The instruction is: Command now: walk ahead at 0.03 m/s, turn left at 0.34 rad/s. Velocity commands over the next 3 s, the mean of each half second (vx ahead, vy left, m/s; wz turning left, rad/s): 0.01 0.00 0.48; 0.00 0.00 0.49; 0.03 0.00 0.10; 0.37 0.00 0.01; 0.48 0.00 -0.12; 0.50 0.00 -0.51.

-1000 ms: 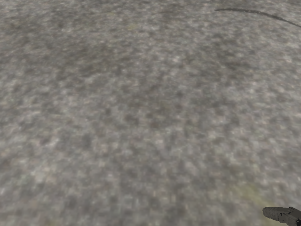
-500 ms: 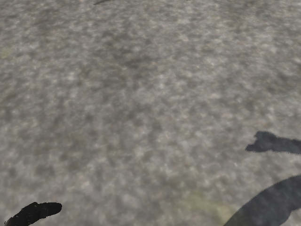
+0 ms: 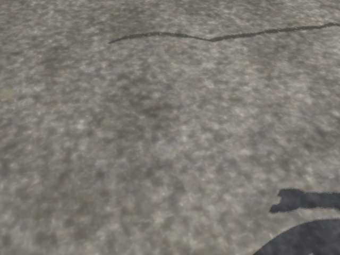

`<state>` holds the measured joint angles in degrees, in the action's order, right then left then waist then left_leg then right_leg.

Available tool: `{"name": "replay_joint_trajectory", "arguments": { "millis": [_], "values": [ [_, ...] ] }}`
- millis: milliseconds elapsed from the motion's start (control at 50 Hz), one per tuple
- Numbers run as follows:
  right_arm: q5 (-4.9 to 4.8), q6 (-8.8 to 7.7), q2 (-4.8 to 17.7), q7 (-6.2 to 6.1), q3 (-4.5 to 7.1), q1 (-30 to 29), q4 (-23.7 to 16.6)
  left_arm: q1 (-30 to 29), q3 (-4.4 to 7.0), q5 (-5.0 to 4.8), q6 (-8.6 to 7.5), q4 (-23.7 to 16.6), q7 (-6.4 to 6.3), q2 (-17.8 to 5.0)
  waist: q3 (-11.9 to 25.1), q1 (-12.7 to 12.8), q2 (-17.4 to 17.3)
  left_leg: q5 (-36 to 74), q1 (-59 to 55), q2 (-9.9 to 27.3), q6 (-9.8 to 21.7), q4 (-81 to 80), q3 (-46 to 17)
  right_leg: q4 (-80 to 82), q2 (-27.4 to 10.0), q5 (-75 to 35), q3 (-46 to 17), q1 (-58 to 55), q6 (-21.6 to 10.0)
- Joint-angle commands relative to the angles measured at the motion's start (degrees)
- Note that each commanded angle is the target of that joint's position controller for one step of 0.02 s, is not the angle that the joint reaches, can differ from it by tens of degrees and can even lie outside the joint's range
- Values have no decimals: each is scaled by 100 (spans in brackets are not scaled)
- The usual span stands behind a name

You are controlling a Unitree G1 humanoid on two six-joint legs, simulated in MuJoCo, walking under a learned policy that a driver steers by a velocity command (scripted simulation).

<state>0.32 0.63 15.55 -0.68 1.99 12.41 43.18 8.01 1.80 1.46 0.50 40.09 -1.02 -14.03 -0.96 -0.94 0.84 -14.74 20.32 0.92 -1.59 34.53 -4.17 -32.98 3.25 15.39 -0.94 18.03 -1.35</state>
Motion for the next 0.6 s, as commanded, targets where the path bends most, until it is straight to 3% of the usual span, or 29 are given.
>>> {"name": "replay_joint_trajectory", "arguments": {
  "millis": [20, 60, 100, 120, 140, 160, 180, 200, 220, 280, 340, 380, 400, 420, 440, 460, 480, 500, 520, 560, 600],
  "values": [
    [-34, -91, 1056, -29, 312, -363, -545, 177, 289, -40, 52, -373, -84, -620, 287, 230, -1349, 945, -33, 968, 925, -1203, -1682, -144, -48, 159, 34, -204, -36],
    [-79, -58, 1010, -63, 331, -341, -636, 223, 337, -46, 30, -367, -50, -608, 475, 202, -1048, 1051, 50, 757, 815, -921, -1541, 60, -185, -39, -6, -489, -133],
    [-123, -15, 899, -77, 328, -402, -777, 323, 425, -47, 21, -335, -30, -741, 532, 184, -341, 829, 424, 334, 520, -306, -1044, 528, -622, -346, -311, -815, -319],
    [-131, 5, 799, -73, 311, -395, -842, 413, 469, -42, 30, -317, -37, -858, 499, 169, 229, 403, 813, 1, 302, 261, -595, 899, -1100, -699, -806, -1021, -592],
    [-107, 23, 721, -53, 299, -289, -881, 446, 503, -26, 21, -312, -47, -1002, 500, 132, 856, -372, 1159, -251, 116, 972, -103, 1248, -1918, -1430, -1548, -1203, -1049],
    [-69, 39, 801, -31, 347, -302, -911, 372, 479, -10, -24, -381, -84, -960, 566, 180, 1068, -1736, 1443, -110, -15, 2110, 72, 1347, -2602, -2330, -2005, -1283, -1521],
    [-85, 68, 944, -10, 428, -352, -919, 383, 442, -4, -74, -429, -118, -908, 543, 220, 661, -2056, 1656, 5, -95, 3056, -39, 1351, -2800, -2959, -2036, -1293, -1747],
    [-129, 116, 886, -7, 445, -290, -883, 183, 437, -33, -108, -465, -144, -913, 483, 102, 342, -1899, 1744, 132, -139, 3326, -121, 1292, -2657, -3028, -1670, -1287, -1624],
    [-152, 161, 733, -6, 400, -283, -877, -17, 461, -92, -117, -455, -153, -976, 349, 34, 328, -1592, 1793, 271, -171, 3002, -109, 1297, -2401, -2850, -1235, -1278, -1384],
    [-173, 188, 466, 78, 285, -490, -991, -45, 519, -105, -16, -376, -168, -1107, 397, 191, 643, -1027, 1095, 228, -244, 1934, 404, 1201, -1886, -2967, -221, -1149, -1089],
    [-200, 198, 588, 203, 330, -495, -1117, 125, 578, -187, 55, -274, -140, -1248, 634, 258, 870, -679, 387, 52, -134, 799, 735, 971, -1981, -2974, 63, -1301, -992],
    [-164, 236, 649, 230, 402, -145, -1035, 55, 577, -320, 40, -230, -109, -1244, 682, 32, 796, 197, -355, -151, 99, -350, 973, 526, -1952, -2508, 304, -1087, -699],
    [-126, 246, 808, 173, 481, 62, -985, 321, 540, -320, 1, -101, -72, -1078, 692, -8, 486, 827, -997, -232, 296, -894, 789, 11, -1760, -1856, 586, -674, -350],
    [-119, 231, 1397, 77, 646, 259, -1051, 454, 472, -110, -22, -126, -35, -818, 681, 39, -778, 2788, -1975, 705, 719, -1162, -659, -1371, -1238, -123, 1059, 602, 203],
    [78, 156, 1896, 69, 691, 269, -1257, 56, 366, 93, -46, -504, -55, -640, 763, -35, -1968, 4326, -2196, 2174, 2015, -1196, -2781, -2770, -403, 2529, 688, 2125, 614],
    [178, 23, 1610, 128, 629, 434, -1216, -343, 449, -23, -49, -523, -84, -923, 1168, -430, -1157, 3852, -2039, 2209, 2400, -1352, -2716, -3636, -407, 2551, -190, 2158, 604],
    [143, -70, 1472, 126, 563, 182, -1169, -374, 469, -150, -25, -505, -99, -970, 850, -224, -950, 3306, -1792, 1841, 2096, -1369, -2158, -3767, -495, 2046, -320, 2241, 518],
    [18, -92, 1315, 80, 539, -147, -1167, -243, 495, -134, 0, -374, -151, -974, 655, -33, -680, 2735, -1593, 1475, 1724, -1355, -1769, -3578, -580, 1507, -358, 2252, 492],
    [-80, -70, 1155, 33, 480, -387, -1201, -210, 523, -79, 23, -318, -201, -1037, 567, 60, -645, 2601, -1420, 1307, 1525, -1351, -1609, -3379, -613, 1143, -401, 2189, 513],
    [-64, -14, 1094, -35, 432, -508, -1234, -38, 517, -71, 19, -242, -179, -955, 684, 206, -719, 2751, -1067, 1060, 1455, -1369, -1387, -3369, -425, 691, -319, 1693, 586],
    [-54, 1, 1069, -82, 431, -432, -1224, -36, 466, -121, 4, -214, -157, -812, 752, 177, -737, 2497, -1159, 957, 1449, -1376, -1379, -2874, -344, 482, -330, 1618, 633]
  ]
}}
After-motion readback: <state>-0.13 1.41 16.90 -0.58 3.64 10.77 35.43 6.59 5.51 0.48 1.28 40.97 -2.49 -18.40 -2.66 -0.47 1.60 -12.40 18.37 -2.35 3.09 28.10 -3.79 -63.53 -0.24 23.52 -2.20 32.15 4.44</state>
